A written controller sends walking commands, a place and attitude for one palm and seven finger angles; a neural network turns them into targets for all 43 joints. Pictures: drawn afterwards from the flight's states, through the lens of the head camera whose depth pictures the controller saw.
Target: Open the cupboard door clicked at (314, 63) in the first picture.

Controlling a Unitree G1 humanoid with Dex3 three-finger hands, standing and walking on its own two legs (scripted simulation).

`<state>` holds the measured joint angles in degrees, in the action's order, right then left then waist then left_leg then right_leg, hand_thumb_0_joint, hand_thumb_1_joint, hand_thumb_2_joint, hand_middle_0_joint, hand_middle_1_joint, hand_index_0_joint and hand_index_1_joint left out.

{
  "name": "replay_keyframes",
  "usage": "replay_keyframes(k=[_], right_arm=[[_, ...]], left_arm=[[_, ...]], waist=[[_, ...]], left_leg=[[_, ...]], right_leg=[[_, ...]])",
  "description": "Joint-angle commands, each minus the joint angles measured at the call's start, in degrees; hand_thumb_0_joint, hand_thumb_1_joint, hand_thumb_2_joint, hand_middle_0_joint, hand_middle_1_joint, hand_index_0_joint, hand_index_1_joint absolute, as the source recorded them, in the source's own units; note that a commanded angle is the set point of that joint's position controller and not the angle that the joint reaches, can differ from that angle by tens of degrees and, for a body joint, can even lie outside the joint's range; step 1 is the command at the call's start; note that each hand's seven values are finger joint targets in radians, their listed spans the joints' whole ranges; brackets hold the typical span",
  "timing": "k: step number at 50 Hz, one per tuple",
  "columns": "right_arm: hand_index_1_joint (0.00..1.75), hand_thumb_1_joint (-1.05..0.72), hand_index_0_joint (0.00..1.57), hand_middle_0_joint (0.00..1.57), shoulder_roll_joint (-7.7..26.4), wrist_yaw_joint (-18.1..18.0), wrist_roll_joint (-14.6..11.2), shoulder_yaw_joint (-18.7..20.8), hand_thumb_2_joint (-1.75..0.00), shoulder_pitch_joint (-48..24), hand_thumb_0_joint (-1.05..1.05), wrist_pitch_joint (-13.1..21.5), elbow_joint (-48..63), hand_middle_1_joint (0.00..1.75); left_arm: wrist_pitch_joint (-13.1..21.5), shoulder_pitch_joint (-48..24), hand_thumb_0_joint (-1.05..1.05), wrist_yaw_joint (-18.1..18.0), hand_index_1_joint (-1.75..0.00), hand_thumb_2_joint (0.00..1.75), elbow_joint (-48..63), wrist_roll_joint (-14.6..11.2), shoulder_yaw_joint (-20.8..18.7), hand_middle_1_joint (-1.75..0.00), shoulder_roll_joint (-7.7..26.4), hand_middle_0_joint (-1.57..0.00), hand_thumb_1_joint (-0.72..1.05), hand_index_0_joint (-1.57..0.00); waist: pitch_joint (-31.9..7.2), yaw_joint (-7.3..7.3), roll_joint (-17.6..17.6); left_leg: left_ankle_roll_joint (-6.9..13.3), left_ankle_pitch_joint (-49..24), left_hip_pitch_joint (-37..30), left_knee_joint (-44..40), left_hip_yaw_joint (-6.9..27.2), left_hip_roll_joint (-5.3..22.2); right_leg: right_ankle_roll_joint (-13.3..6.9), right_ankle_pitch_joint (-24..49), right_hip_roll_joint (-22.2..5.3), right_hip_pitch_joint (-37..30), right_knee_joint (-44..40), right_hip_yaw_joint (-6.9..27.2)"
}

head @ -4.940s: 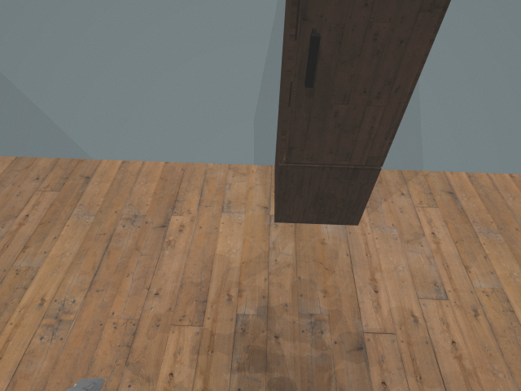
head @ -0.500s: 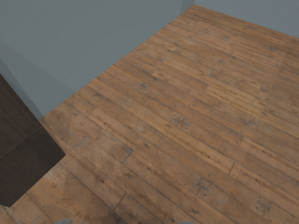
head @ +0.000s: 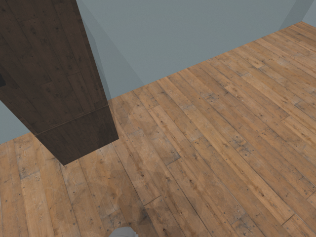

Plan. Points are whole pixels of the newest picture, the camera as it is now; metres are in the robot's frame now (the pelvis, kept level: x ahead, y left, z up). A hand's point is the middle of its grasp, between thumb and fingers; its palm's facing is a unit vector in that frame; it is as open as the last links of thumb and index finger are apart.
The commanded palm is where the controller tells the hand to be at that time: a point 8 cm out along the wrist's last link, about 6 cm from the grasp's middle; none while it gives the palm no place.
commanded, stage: turn to face it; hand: left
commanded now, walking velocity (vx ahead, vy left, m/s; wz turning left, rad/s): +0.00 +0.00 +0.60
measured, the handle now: out of the picture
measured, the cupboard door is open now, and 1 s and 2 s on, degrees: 0 0 0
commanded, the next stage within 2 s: take the last steps up to it in 0.84 s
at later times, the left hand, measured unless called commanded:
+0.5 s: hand out of the picture +0.06 +0.24 -0.15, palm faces +0.28 -0.92 -0.26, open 7.4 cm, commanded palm none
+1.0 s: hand out of the picture -0.14 +0.23 -0.19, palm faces +0.52 -0.82 -0.23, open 7.4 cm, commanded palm none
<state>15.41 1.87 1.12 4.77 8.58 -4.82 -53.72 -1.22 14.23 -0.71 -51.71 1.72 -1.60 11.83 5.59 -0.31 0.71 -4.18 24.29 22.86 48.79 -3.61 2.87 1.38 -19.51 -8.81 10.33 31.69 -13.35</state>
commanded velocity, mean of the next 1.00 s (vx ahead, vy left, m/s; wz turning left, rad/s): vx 0.02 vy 0.00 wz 0.43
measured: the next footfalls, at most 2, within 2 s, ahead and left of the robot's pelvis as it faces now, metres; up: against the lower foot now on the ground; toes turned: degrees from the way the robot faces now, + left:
left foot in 0.06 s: +0.05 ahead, +0.13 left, +0.00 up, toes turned +9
right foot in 0.54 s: +0.08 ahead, -0.10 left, +0.00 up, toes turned +16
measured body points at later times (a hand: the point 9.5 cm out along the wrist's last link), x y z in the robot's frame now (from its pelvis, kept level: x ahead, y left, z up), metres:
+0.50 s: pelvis -0.01 +0.01 +0.00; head +0.02 +0.01 +0.45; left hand +0.05 +0.29 -0.13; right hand +0.13 -0.22 -0.14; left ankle +0.01 +0.13 -0.74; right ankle +0.04 -0.12 -0.72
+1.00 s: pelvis -0.04 +0.04 -0.01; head -0.04 +0.08 +0.44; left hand -0.16 +0.27 -0.17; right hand +0.16 -0.14 -0.13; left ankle -0.09 +0.12 -0.74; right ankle +0.02 -0.11 -0.70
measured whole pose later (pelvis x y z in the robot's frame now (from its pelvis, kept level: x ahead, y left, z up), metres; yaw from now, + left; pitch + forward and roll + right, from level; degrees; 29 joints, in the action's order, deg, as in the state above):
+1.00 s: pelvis -0.04 +0.04 -0.01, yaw +29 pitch -1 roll -1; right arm 11.5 0.4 1.3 2.6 8.9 -1.2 -54.6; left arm -4.1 15.8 -1.2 -56.6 1.0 -3.3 15.2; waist 4.6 -1.6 3.7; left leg 2.5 19.1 14.9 35.2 -4.1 0.4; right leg 4.1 -28.8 -7.5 21.3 51.3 -4.7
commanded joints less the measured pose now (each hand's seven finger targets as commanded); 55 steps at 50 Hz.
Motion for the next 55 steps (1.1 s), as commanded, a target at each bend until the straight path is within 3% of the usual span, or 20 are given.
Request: replay_keyframes(k=[1,2,3,4,5,10,18,24,25,26,27,29,32,39,43,44,45,46,48,55], right_arm=[[0.30,-0.90,0.20,0.20,4.17,-0.28,-0.21,0.14,-0.90,-0.46,0.00,3.03,6.07,0.30],[0.30,-0.90,0.20,0.20,7.04,-0.32,-0.01,0.96,-0.90,3.60,0.00,3.61,5.20,0.30],[0.30,-0.90,0.20,0.20,14.12,-0.59,0.27,2.69,-0.90,7.50,0.00,4.05,5.03,0.30],[0.30,-0.90,0.20,0.20,17.09,-0.80,-0.46,3.18,-0.90,11.41,0.00,3.63,3.65,0.30],[0.30,-0.90,0.20,0.20,15.11,-1.64,-0.54,2.95,-0.90,12.30,0.00,3.96,2.42,0.30],[0.30,-0.90,0.20,0.20,9.60,-2.18,-0.01,0.98,-0.90,-0.19,0.00,4.49,5.87,0.30],[0.30,-0.90,0.20,0.20,9.77,-1.92,0.21,1.95,-0.90,2.55,0.00,3.84,5.21,0.30],[0.30,-0.90,0.20,0.20,9.12,-1.69,0.13,2.52,-0.90,-0.18,0.00,3.19,6.47,0.30],[0.30,-0.90,0.20,0.20,7.43,-1.54,-0.24,2.36,-0.90,-0.09,0.00,3.19,6.72,0.30],[0.30,-0.90,0.20,0.20,3.42,-1.22,-0.71,1.77,-0.90,1.60,0.00,3.26,7.57,0.30],[0.30,-0.90,0.20,0.20,3.13,-1.30,-0.13,1.85,-0.90,1.74,0.00,3.24,8.71,0.30],[0.30,-0.90,0.20,0.20,5.06,-0.89,0.38,2.45,-0.90,1.26,0.00,1.71,7.02,0.30],[0.30,-0.90,0.20,0.20,3.66,-0.09,0.51,1.69,-0.90,3.97,0.00,1.38,4.49,0.30],[0.30,-0.90,0.20,0.20,1.49,-0.43,-0.23,0.24,-0.90,-1.59,0.00,1.77,4.58,0.30],[0.30,-0.90,0.20,0.20,1.27,-1.06,-0.65,-0.48,-0.90,2.17,0.00,2.99,3.12,0.30],[0.30,-0.90,0.20,0.20,2.34,-1.08,-0.55,-0.36,-0.90,4.92,0.00,3.51,2.22,0.30],[0.30,-0.90,0.20,0.20,6.74,-1.17,-0.21,0.43,-0.90,6.87,0.00,4.28,1.88,0.30],[0.30,-0.90,0.20,0.20,11.82,-1.44,0.06,1.42,-0.90,8.14,0.00,4.38,2.02,0.30],[0.30,-0.90,0.20,0.20,10.61,-2.80,0.35,0.92,-0.90,7.62,0.00,4.29,0.51,0.30],[0.30,-0.90,0.20,0.20,3.67,-3.62,-0.13,-1.27,-0.90,9.75,0.00,6.98,-2.25,0.30]], left_arm=[[0.81,1.86,0.00,-0.76,-0.30,0.90,2.50,-0.40,-4.61,-0.30,14.05,-0.20,0.90,-0.20],[0.69,2.04,0.00,-0.52,-0.30,0.90,2.77,-0.90,-4.54,-0.30,13.21,-0.20,0.90,-0.20],[0.55,1.48,0.00,-0.01,-0.30,0.90,4.75,-1.28,-3.92,-0.30,9.58,-0.20,0.90,-0.20],[0.17,-1.34,0.00,-0.21,-0.30,0.90,6.97,-0.82,-2.88,-0.30,7.90,-0.20,0.90,-0.20],[-0.59,-4.79,0.00,-0.93,-0.30,0.90,6.57,-0.70,-3.14,-0.30,8.28,-0.20,0.90,-0.20],[-0.64,-1.46,0.00,0.30,-0.30,0.90,2.95,-0.72,-3.91,-0.30,8.44,-0.20,0.90,-0.20],[-0.52,-5.82,0.00,-0.26,-0.30,0.90,5.57,-0.90,-3.58,-0.30,7.82,-0.20,0.90,-0.20],[0.55,-0.07,0.00,-0.82,-0.30,0.90,5.66,-1.43,-3.46,-0.30,7.41,-0.20,0.90,-0.20],[1.05,1.88,0.00,-1.08,-0.30,0.90,5.24,-1.25,-3.83,-0.30,8.91,-0.20,0.90,-0.20],[1.68,3.16,0.00,-1.49,-0.30,0.90,5.56,-0.24,-4.71,-0.30,13.74,-0.20,0.90,-0.20],[1.35,1.64,0.00,-1.38,-0.30,0.90,6.58,-0.19,-4.62,-0.30,16.41,-0.20,0.90,-0.20],[1.17,-3.93,0.00,-1.59,-0.30,0.90,7.62,-0.56,-4.47,-0.30,13.35,-0.20,0.90,-0.20],[1.67,-7.08,0.00,-1.30,-0.30,0.90,7.59,-0.45,-3.03,-0.30,9.51,-0.20,0.90,-0.20],[1.37,1.73,0.00,-1.15,-0.30,0.90,2.83,0.27,-3.84,-0.30,12.38,-0.20,0.90,-0.20],[0.99,1.53,0.00,-1.04,-0.30,0.90,1.04,0.05,-4.22,-0.30,12.90,-0.20,0.90,-0.20],[0.67,0.97,0.00,-1.01,-0.30,0.90,0.94,-0.49,-4.13,-0.30,12.45,-0.20,0.90,-0.20],[0.22,1.80,0.00,-0.85,-0.30,0.90,1.63,-1.06,-3.79,-0.30,9.82,-0.20,0.90,-0.20],[0.03,1.59,0.00,-0.48,-0.30,0.90,3.39,-1.16,-2.61,-0.30,5.70,-0.20,0.90,-0.20],[-0.96,-3.26,0.00,-0.98,-0.30,0.90,2.17,-0.96,-2.28,-0.30,5.96,-0.20,0.90,-0.20],[0.82,-0.20,0.00,1.15,-0.30,0.90,-4.36,-0.02,-1.48,-0.30,5.12,-0.20,0.90,-0.20]], waist=[[-9.61,-0.21,11.18],[-12.74,2.22,5.58],[-14.87,4.44,-13.14],[-15.10,5.82,-17.10],[-15.06,6.83,-15.27],[-8.14,0.79,-8.83],[-7.40,2.41,-8.72],[-8.74,-0.81,-9.27],[-9.17,-1.88,-5.25],[-10.19,-2.20,9.59],[-8.97,-1.80,15.69],[-4.64,0.04,11.66],[-2.23,2.12,9.25],[-4.10,-2.30,11.39],[-7.62,-0.55,11.00],[-8.88,1.11,8.67],[-11.05,2.01,-2.71],[-9.85,2.51,-18.55],[-8.11,3.40,-16.13],[-4.30,2.28,-7.16]], left_leg=[[1.80,-7.90,-6.92,-19.05,-4.71,-2.21],[3.43,-17.93,-18.28,-25.88,-1.69,0.10],[9.74,-38.29,-30.87,-26.43,17.51,15.17],[16.27,-53.68,-30.07,-25.69,23.17,22.99],[16.06,-50.94,-26.55,-25.67,22.77,21.04],[11.95,-33.82,-14.06,-28.93,13.62,10.02],[14.17,-26.38,-14.20,-29.46,21.87,9.58],[11.85,-26.79,-4.46,-23.62,24.86,6.16],[9.30,-20.91,1.13,-19.43,23.42,3.46],[4.56,-5.37,10.82,-7.60,14.47,-3.97],[2.13,8.78,12.80,4.85,7.69,-7.69],[2.52,4.54,10.15,18.65,8.97,-3.61],[1.11,-3.17,9.26,21.55,5.77,-1.82],[0.61,2.53,3.26,2.08,0.69,-1.84],[1.55,-3.69,-6.94,-15.53,-2.04,-3.06],[2.21,-11.36,-13.32,-23.93,-1.32,-2.33],[4.66,-20.42,-21.36,-28.43,7.52,5.48],[11.28,-40.28,-24.55,-29.47,22.67,18.91],[14.52,-29.34,-15.92,-31.71,21.46,17.90],[13.00,-16.93,-21.42,-37.10,15.56,11.56]], right_leg=[[-4.36,35.77,-11.20,-6.89,1.30,4.41],[-1.69,31.27,-10.12,0.04,10.53,2.84],[2.92,0.13,-2.19,18.09,24.23,1.08],[3.92,-19.77,0.48,24.56,31.97,5.86],[3.62,-17.23,0.32,24.82,35.25,11.10],[4.18,-2.89,1.47,20.16,33.91,12.19],[4.31,-4.51,4.43,17.93,20.87,13.16],[2.77,2.65,7.50,0.83,-0.20,12.12],[2.11,6.41,4.88,-6.54,-9.01,14.37],[-2.12,3.90,-8.95,-13.00,-16.90,28.28],[-8.25,8.10,-19.46,-7.36,-17.91,35.80],[-9.30,-0.95,-15.62,3.96,-19.04,31.07],[-6.79,8.01,-9.02,4.77,-15.54,17.29],[-8.58,21.20,-10.76,-1.89,-11.89,14.01],[-6.17,28.42,-10.03,-2.22,-4.71,11.09],[-3.52,25.51,-8.61,1.04,-0.45,8.98],[-0.11,14.38,-4.37,9.03,8.51,5.42],[3.32,-13.06,1.62,21.39,18.49,4.58],[2.16,-13.98,1.86,19.11,28.70,12.15],[2.16,0.09,2.66,22.68,29.08,11.72]])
